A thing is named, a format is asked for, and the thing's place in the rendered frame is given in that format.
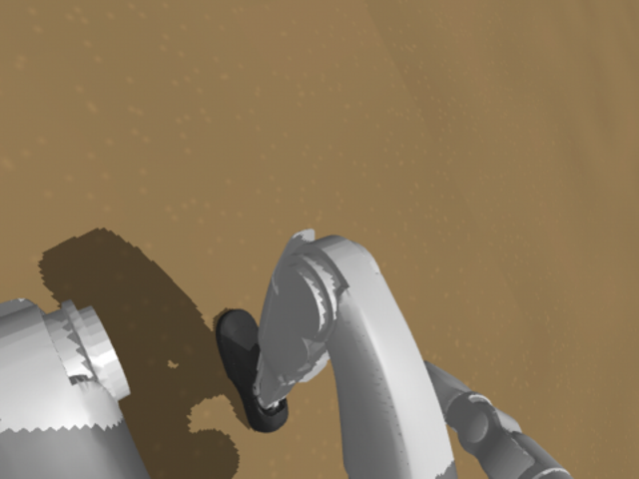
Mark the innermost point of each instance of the right robot foot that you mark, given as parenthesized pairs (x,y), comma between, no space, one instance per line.
(237,340)

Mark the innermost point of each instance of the right robot hand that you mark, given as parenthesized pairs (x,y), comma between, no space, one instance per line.
(446,386)

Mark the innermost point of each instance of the right robot arm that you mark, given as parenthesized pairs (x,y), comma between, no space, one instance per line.
(496,440)

